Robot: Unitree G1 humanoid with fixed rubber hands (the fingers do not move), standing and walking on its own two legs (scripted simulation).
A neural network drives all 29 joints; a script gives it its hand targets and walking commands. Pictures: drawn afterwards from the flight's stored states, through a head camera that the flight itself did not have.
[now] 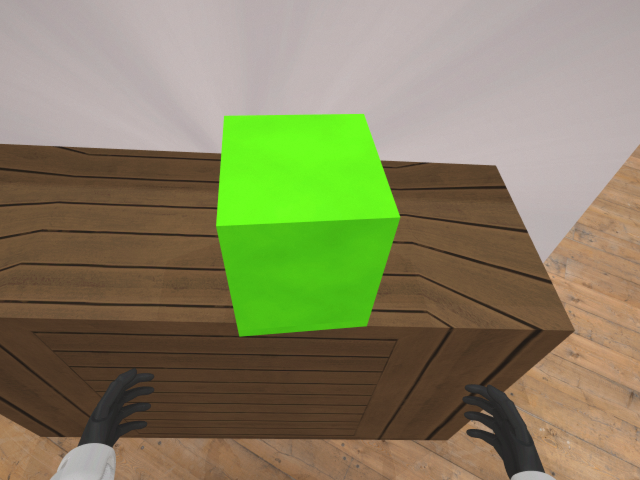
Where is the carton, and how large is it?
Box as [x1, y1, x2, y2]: [216, 114, 399, 336]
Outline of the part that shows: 363,114 224,116 216,227 239,336 366,325 398,223 399,215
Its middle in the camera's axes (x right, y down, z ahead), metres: -0.03 -0.01 +0.58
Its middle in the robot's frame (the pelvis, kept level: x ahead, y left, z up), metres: +0.44 +0.05 +0.04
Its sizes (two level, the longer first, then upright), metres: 0.210 0.200 0.250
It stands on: a pedestal, 0.69 m high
